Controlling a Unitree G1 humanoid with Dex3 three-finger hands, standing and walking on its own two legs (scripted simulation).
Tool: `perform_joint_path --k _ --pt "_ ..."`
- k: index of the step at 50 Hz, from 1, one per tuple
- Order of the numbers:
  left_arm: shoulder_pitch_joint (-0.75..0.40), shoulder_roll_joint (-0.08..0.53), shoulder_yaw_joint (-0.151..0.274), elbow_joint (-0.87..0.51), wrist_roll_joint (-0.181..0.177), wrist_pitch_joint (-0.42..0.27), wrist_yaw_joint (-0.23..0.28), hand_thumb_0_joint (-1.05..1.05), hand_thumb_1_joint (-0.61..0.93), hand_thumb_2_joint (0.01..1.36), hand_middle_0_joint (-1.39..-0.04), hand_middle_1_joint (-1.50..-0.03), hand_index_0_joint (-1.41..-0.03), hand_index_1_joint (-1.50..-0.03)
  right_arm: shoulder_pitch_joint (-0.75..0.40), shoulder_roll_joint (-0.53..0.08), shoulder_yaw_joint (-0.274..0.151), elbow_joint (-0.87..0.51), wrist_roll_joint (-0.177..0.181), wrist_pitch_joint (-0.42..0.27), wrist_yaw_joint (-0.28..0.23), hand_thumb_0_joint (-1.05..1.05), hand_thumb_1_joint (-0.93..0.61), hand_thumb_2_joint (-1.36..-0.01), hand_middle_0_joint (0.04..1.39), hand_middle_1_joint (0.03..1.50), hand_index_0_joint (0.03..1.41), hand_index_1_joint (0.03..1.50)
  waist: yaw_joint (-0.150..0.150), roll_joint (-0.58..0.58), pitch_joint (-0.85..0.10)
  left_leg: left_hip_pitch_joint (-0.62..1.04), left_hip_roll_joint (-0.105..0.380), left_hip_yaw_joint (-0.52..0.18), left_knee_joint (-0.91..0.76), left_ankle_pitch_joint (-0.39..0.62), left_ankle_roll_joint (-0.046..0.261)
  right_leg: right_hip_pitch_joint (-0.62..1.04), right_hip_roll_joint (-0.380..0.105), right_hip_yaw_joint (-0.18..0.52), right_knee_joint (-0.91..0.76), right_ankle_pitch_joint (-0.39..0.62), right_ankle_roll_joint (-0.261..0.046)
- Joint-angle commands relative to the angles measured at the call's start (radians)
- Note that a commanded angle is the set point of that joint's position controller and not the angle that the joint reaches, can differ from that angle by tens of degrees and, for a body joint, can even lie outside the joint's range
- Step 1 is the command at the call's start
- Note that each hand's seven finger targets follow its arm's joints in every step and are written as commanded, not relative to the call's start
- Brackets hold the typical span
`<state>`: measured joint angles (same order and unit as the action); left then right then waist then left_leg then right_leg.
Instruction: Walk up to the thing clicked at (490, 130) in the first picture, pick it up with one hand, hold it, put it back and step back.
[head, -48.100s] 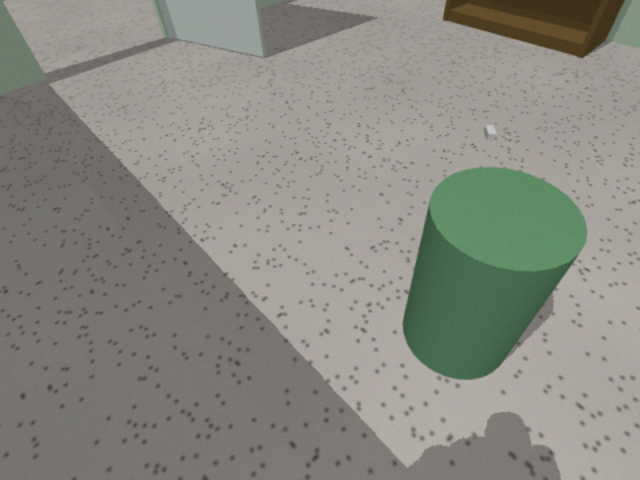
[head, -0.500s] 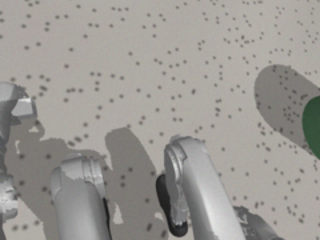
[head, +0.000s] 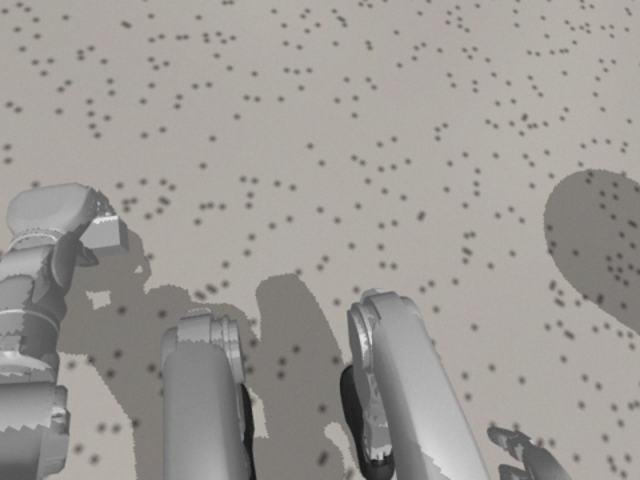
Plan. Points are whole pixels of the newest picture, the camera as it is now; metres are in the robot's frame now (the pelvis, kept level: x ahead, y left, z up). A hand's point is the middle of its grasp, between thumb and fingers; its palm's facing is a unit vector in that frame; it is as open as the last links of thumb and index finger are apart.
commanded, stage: lift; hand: left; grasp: from above
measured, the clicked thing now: (90, 239) +0.44 +0.31 -0.16
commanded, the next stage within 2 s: hold in 1.28 s
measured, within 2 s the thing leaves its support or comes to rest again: neither
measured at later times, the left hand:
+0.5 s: hand out of the picture +0.36 +0.30 +0.07, palm faces -0.41 -0.11 -0.90, open 7.1 cm
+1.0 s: hand out of the picture +0.35 +0.28 +0.23, palm faces -0.44 -0.09 -0.90, open 7.1 cm
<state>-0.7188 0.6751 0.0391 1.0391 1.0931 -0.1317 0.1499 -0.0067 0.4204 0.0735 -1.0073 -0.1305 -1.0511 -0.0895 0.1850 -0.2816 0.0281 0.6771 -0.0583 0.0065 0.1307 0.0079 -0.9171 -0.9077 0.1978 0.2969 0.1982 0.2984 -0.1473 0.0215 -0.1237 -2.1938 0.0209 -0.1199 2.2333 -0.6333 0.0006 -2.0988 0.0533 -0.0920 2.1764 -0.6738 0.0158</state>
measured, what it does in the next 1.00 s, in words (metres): rises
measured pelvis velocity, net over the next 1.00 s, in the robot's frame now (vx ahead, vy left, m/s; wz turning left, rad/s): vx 0.05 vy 0.01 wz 0.10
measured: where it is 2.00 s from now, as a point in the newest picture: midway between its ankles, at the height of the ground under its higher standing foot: (305, 453)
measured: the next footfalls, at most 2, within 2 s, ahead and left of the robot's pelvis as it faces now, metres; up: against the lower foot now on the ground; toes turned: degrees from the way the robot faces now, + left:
none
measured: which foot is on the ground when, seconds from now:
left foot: down 0.00-1.00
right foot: down 0.00-1.00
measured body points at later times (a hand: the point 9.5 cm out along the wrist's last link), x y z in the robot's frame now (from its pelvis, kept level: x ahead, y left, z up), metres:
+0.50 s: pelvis +0.00 +0.00 +0.15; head +0.14 +0.04 +0.58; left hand +0.38 +0.30 +0.12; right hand +0.15 -0.25 +0.03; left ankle +0.09 +0.13 -0.35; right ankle +0.10 -0.12 -0.35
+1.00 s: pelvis +0.05 +0.01 +0.30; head +0.11 +0.02 +0.75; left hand +0.37 +0.28 +0.28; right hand +0.17 -0.25 +0.18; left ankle +0.09 +0.13 -0.35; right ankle +0.10 -0.12 -0.35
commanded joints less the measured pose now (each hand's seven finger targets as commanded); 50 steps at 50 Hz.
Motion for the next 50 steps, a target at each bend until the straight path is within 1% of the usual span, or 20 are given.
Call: perform_joint_path --k 1,2,5,6,9,15,16,18,20,27,29,30,32,34,38,42,45,46,48,50 --pt "-0.257 0.279 0.057 -0.238 -0.028 0.005 0.018 0.000 0.824 0.251 -1.180 -0.229 -1.205 -0.203 0.159 -0.206 -0.090 -0.057 0.016 -0.007 -0.037 0.000 -0.911 -0.904 0.200 0.300 0.200 0.300 0.025 0.204 -0.666 0.550 -0.013 0.071 -0.314 0.067 0.040 0.360 0.023 -0.010 -0.331 0.134 -0.053" --pt "-0.243 0.248 0.039 -0.248 -0.032 0.008 0.012 0.000 0.834 0.264 -1.185 -0.238 -1.210 -0.212 0.156 -0.203 -0.092 -0.060 0.021 -0.005 -0.041 0.000 -0.910 -0.903 0.200 0.300 0.200 0.300 0.024 0.202 -0.657 0.561 -0.011 0.063 -0.338 0.053 0.040 0.361 0.022 -0.013 -0.336 0.129 -0.053" --pt "-0.214 0.241 0.036 -0.308 -0.055 0.019 -0.004 0.000 0.813 0.261 -1.166 -0.236 -1.190 -0.212 0.138 -0.207 -0.100 -0.074 0.036 -0.003 -0.057 0.000 -0.906 -0.903 0.200 0.300 0.200 0.300 0.041 0.215 -0.642 0.619 -0.003 0.028 -0.429 -0.021 0.037 0.369 0.021 -0.019 -0.359 0.093 -0.050" --pt "-0.225 0.204 0.004 -0.338 -0.064 0.021 -0.010 0.000 0.815 0.256 -1.161 -0.242 -1.189 -0.214 0.136 -0.200 -0.101 -0.081 0.039 -0.003 -0.063 0.000 -0.905 -0.902 0.200 0.300 0.200 0.300 0.026 0.218 -0.642 0.632 -0.003 0.029 -0.448 -0.028 0.037 0.383 0.022 -0.019 -0.378 0.093 -0.049" --pt "-0.155 0.194 0.008 -0.385 -0.083 0.039 -0.022 0.000 0.820 0.230 -1.163 -0.231 -1.191 -0.203 0.119 -0.200 -0.106 -0.090 0.051 -0.005 -0.080 0.000 -0.903 -0.901 0.200 0.300 0.200 0.300 0.039 0.200 -0.629 0.690 -0.003 0.007 -0.520 -0.057 0.035 0.424 0.020 -0.017 -0.414 0.083 -0.045" --pt "-0.109 0.191 0.012 -0.514 -0.101 0.074 -0.032 0.000 0.826 0.277 -1.189 -0.219 -1.204 -0.205 0.092 -0.180 -0.107 -0.104 0.070 0.001 -0.116 0.000 -0.901 -0.901 0.200 0.300 0.200 0.300 0.052 0.210 -0.660 0.848 0.000 0.030 -0.629 0.006 0.030 0.571 0.014 0.006 -0.537 0.134 -0.040" --pt "-0.096 0.215 0.036 -0.532 -0.101 0.079 -0.030 0.000 0.838 0.279 -1.191 -0.232 -1.208 -0.214 0.087 -0.179 -0.107 -0.104 0.072 0.002 -0.122 0.000 -0.897 -0.900 0.200 0.300 0.200 0.300 0.057 0.204 -0.661 0.871 -0.002 0.029 -0.645 0.019 0.030 0.594 0.012 0.010 -0.556 0.139 -0.039" --pt "-0.063 0.177 0.003 -0.546 -0.105 0.088 -0.036 0.000 0.845 0.254 -1.204 -0.196 -1.219 -0.182 0.077 -0.164 -0.103 -0.108 0.075 0.004 -0.132 0.000 -0.897 -0.900 0.200 0.300 0.200 0.300 0.053 0.186 -0.642 0.914 -0.001 0.039 -0.685 0.033 0.030 0.647 0.013 0.016 -0.607 0.149 -0.038" --pt "-0.032 0.170 0.007 -0.550 -0.101 0.100 -0.039 0.000 0.830 0.246 -1.191 -0.203 -1.207 -0.188 0.074 -0.159 -0.103 -0.103 0.079 0.005 -0.142 0.000 -0.898 -0.900 0.200 0.300 0.200 0.300 0.055 0.174 -0.632 0.965 -0.003 0.052 -0.724 0.067 0.032 0.708 0.012 0.026 -0.664 0.168 -0.037" --pt "0.066 0.102 -0.026 -0.546 -0.114 0.131 -0.058 0.000 0.863 0.289 -1.214 -0.235 -1.227 -0.223 0.060 -0.134 -0.097 -0.095 0.093 0.001 -0.171 0.000 -0.893 -0.900 0.200 0.300 0.200 0.300 0.054 0.140 -0.517 1.113 -0.006 0.059 -0.909 0.074 0.028 0.892 0.008 0.042 -0.850 0.165 -0.034" --pt "0.110 0.108 -0.018 -0.524 -0.116 0.129 -0.070 0.000 0.886 0.317 -1.238 -0.239 -1.247 -0.232 0.049 -0.128 -0.093 -0.092 0.096 -0.006 -0.180 0.000 -0.894 -0.901 0.200 0.300 0.200 0.300 0.061 0.107 -0.461 1.133 -0.006 0.057 -0.963 0.051 0.029 0.946 0.010 0.052 -0.907 0.145 -0.033" --pt "0.103 0.087 -0.043 -0.523 -0.118 0.124 -0.078 0.000 0.877 0.311 -1.243 -0.221 -1.247 -0.219 0.046 -0.125 -0.092 -0.095 0.098 -0.010 -0.183 0.000 -0.898 -0.902 0.200 0.300 0.200 0.300 0.053 0.095 -0.429 1.144 -0.009 0.067 -0.985 0.038 0.030 0.967 0.011 0.059 -0.944 0.129 -0.034" --pt "0.135 0.070 -0.044 -0.500 -0.124 0.114 -0.084 0.000 0.875 0.299 -1.228 -0.242 -1.239 -0.233 0.046 -0.116 -0.088 -0.090 0.100 -0.024 -0.192 0.000 -0.898 -0.902 0.200 0.300 0.200 0.300 0.055 0.072 -0.373 1.159 -0.011 0.067 -1.029 0.032 0.029 1.009 0.011 0.069 -0.994 0.113 -0.034" --pt "0.144 0.051 -0.059 -0.501 -0.128 0.103 -0.086 0.000 0.861 0.276 -1.205 -0.265 -1.226 -0.247 0.050 -0.109 -0.090 -0.091 0.103 -0.038 -0.196 0.000 -0.903 -0.904 0.200 0.300 0.200 0.300 0.060 0.056 -0.368 1.198 -0.019 0.087 -1.056 0.070 0.029 1.069 0.010 0.081 -1.049 0.128 -0.037" --pt "0.120 0.030 -0.067 -0.517 -0.123 0.075 -0.065 0.000 0.839 0.256 -1.169 -0.290 -1.196 -0.264 0.067 -0.105 -0.097 -0.076 0.101 -0.061 -0.203 0.000 -0.903 -0.904 0.200 0.300 0.200 0.300 0.064 0.078 -0.380 1.315 -0.018 0.087 -1.128 0.148 0.020 1.155 0.009 0.087 -1.120 0.198 -0.037" --pt "0.087 0.023 -0.064 -0.470 -0.086 0.059 -0.016 0.000 0.820 0.255 -1.153 -0.290 -1.178 -0.265 0.084 -0.111 -0.104 -0.049 0.099 -0.074 -0.199 0.000 -0.896 -0.902 0.200 0.300 0.200 0.300 0.068 0.100 -0.354 1.424 -0.011 0.084 -1.205 0.200 0.011 1.198 0.007 0.085 -1.171 0.248 -0.039" --pt "0.064 -0.008 -0.098 -0.442 -0.059 0.064 0.014 0.000 0.838 0.286 -1.168 -0.301 -1.191 -0.280 0.097 -0.111 -0.105 -0.038 0.098 -0.076 -0.193 0.000 -0.891 -0.901 0.200 0.300 0.200 0.300 0.066 0.091 -0.331 1.490 -0.012 0.091 -1.259 0.237 0.008 1.243 0.009 0.085 -1.224 0.283 -0.040" --pt "0.049 -0.016 -0.109 -0.440 -0.059 0.070 0.020 0.000 0.835 0.278 -1.170 -0.295 -1.194 -0.273 0.101 -0.109 -0.105 -0.034 0.097 -0.076 -0.191 0.000 -0.896 -0.902 0.200 0.300 0.200 0.300 0.067 0.085 -0.336 1.508 -0.015 0.100 -1.267 0.270 0.010 1.273 0.008 0.088 -1.244 0.313 -0.038" --pt "0.059 -0.004 -0.093 -0.421 -0.064 0.088 0.034 0.000 0.848 0.309 -1.174 -0.317 -1.199 -0.293 0.107 -0.114 -0.110 -0.030 0.096 -0.075 -0.189 0.000 -0.895 -0.901 0.200 0.300 0.200 0.300 0.078 0.075 -0.347 1.551 -0.016 0.103 -1.293 0.323 0.009 1.332 0.009 0.094 -1.278 0.355 -0.035" --pt "0.063 -0.030 -0.104 -0.397 -0.075 0.110 0.040 0.000 0.828 0.334 -1.161 -0.332 -1.184 -0.310 0.109 -0.114 -0.111 -0.029 0.096 -0.073 -0.185 0.000 -0.896 -0.900 0.200 0.300 0.200 0.300 0.081 0.072 -0.344 1.593 -0.017 0.104 -1.326 0.367 0.007 1.381 0.008 0.096 -1.306 0.397 -0.034"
